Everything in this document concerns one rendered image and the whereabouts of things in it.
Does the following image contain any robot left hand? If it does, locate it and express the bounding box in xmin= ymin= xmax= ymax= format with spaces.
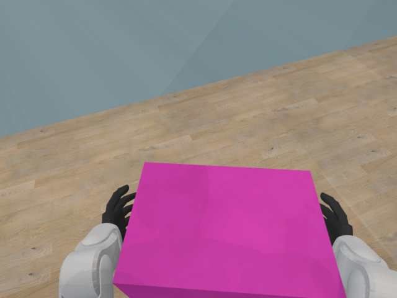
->
xmin=102 ymin=185 xmax=136 ymax=241

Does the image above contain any left robot forearm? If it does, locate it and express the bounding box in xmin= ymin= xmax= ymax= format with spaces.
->
xmin=59 ymin=223 xmax=123 ymax=298

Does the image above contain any carton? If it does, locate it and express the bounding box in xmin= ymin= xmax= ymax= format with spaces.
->
xmin=113 ymin=162 xmax=347 ymax=298

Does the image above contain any robot right hand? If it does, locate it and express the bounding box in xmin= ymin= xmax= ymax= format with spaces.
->
xmin=319 ymin=192 xmax=353 ymax=246

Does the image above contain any right robot forearm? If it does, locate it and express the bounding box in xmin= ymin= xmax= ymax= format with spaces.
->
xmin=332 ymin=235 xmax=397 ymax=298

